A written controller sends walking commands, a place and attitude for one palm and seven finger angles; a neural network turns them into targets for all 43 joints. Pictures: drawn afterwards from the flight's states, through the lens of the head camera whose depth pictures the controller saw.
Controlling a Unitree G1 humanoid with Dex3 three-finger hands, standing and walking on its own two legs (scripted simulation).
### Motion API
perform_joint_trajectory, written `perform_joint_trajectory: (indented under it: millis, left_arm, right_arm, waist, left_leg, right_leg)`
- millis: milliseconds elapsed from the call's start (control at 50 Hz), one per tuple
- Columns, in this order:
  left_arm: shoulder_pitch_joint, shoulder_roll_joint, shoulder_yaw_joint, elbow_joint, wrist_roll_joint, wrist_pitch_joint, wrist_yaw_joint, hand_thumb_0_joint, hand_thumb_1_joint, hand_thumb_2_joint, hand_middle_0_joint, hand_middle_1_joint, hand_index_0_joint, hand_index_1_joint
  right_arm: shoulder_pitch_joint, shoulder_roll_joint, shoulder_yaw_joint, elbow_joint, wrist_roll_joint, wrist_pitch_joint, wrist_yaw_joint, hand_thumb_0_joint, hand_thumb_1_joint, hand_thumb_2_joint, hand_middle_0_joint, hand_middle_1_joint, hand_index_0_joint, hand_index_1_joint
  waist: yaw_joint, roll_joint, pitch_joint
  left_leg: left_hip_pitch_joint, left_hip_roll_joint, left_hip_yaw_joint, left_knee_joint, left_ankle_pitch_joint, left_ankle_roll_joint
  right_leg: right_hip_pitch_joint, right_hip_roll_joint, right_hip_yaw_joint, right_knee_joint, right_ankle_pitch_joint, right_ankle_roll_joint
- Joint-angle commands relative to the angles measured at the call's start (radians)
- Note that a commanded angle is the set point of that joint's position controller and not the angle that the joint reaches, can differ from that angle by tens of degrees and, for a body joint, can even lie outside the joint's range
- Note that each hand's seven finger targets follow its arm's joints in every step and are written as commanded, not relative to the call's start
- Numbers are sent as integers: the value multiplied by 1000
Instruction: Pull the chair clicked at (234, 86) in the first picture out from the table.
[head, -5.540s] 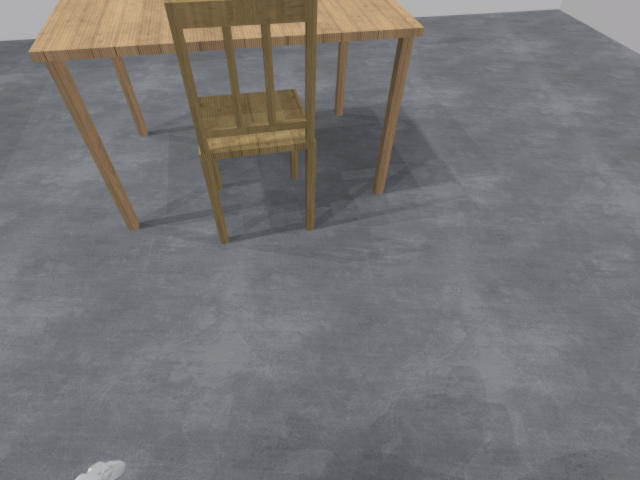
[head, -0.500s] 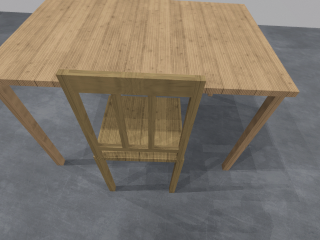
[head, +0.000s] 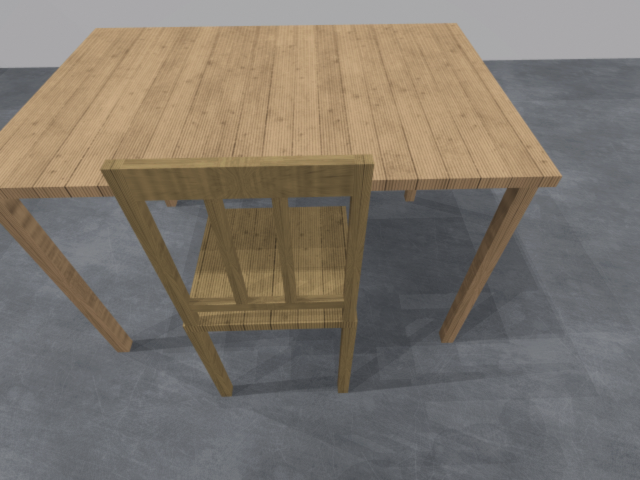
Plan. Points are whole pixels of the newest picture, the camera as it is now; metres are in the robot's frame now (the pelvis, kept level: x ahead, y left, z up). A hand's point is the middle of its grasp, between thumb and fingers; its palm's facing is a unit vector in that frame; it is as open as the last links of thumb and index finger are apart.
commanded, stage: come to a stop and stand still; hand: left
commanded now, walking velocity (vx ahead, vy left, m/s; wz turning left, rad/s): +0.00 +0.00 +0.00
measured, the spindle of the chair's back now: (229, 255) +0.50 +0.19 -0.08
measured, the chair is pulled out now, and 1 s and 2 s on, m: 0.00 0.00 0.00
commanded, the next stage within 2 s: look again from close up in 1.40 s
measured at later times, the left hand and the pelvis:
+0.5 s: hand out of the picture -0.02 +0.10 -0.18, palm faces +0.08 -0.99 -0.15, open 7.4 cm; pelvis +0.02 -0.04 +0.00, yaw +1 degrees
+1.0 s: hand out of the picture +0.01 +0.15 -0.18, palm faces +0.05 -0.98 -0.18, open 7.4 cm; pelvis +0.03 -0.02 +0.00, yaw +0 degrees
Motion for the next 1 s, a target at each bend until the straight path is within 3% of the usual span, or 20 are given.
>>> perform_joint_trajectory:
  millis: [0,60,200,240,420,640,680,760,920,980]
  left_arm:
    - [41,92,9,-17,-7,-26,13,0,900,900,-200,-300,-200,-300]
    - [71,78,11,-10,-9,-27,16,0,900,900,-200,-300,-200,-300]
    - [101,61,14,-5,-10,-30,21,0,900,900,-200,-300,-200,-300]
    - [106,62,16,-5,-9,-30,22,0,900,900,-200,-300,-200,-300]
    - [138,58,22,-1,-7,-30,28,0,900,900,-200,-300,-200,-300]
    - [126,77,23,-8,-5,-24,26,0,900,900,-200,-300,-200,-300]
    - [122,79,21,-9,-5,-23,24,0,900,900,-200,-300,-200,-300]
    - [113,84,19,-12,-4,-23,22,0,900,900,-200,-300,-200,-300]
    - [100,102,21,-19,-5,-25,22,0,900,900,-200,-300,-200,-300]
    - [87,102,19,-20,-4,-23,21,0,900,900,-200,-300,-200,-300]
  right_arm:
    - [65,-52,2,-6,-3,-17,3,0,-900,-900,200,300,200,300]
    - [63,-46,6,7,-1,-21,-1,0,-900,-900,200,300,200,300]
    - [78,-29,9,16,-2,-19,-8,0,-900,-900,200,300,200,300]
    - [78,-25,9,16,0,-16,-10,0,-900,-900,200,300,200,300]
    - [56,-26,7,3,1,-16,-18,0,-900,-900,200,300,200,300]
    - [18,-54,10,-14,4,-15,-20,0,-900,-900,200,300,200,300]
    - [11,-61,11,-17,1,-16,-19,0,-900,-900,200,300,200,300]
    - [-1,-73,11,-23,1,-18,-18,0,-900,-900,200,300,200,300]
    - [-5,-86,13,-27,0,-26,-15,0,-900,-900,200,300,200,300]
    - [-8,-92,14,-24,-1,-25,-14,0,-900,-900,200,300,200,300]
  waist:
    - [-8,-94,81]
    - [8,-37,80]
    - [16,-26,76]
    - [17,-51,82]
    - [24,-44,47]
    - [27,-53,49]
    - [26,-19,54]
    - [27,-17,48]
    - [30,-28,11]
    - [30,-25,33]
  left_leg:
    - [113,56,-76,-47,48,4]
    - [97,63,-75,-54,73,4]
    - [97,65,-68,-38,93,-1]
    - [89,63,-63,-30,79,-2]
    - [98,60,-46,5,126,-2]
    - [124,70,-51,-10,155,5]
    - [133,71,-57,-17,164,4]
    - [145,75,-63,-29,175,7]
    - [159,76,-69,-33,234,12]
    - [154,76,-75,-51,211,12]
  right_leg:
    - [-195,-119,123,-189,47,-26]
    - [-155,-107,113,-174,99,-21]
    - [-129,-106,106,-162,187,-21]
    - [-121,-106,104,-167,207,-15]
    - [-62,-113,96,-119,472,16]
    - [-49,-104,83,-115,454,15]
    - [-61,-105,88,-115,420,6]
    - [-60,-105,86,-117,392,-1]
    - [-22,-112,76,-106,438,0]
    - [-38,-109,74,-113,367,-3]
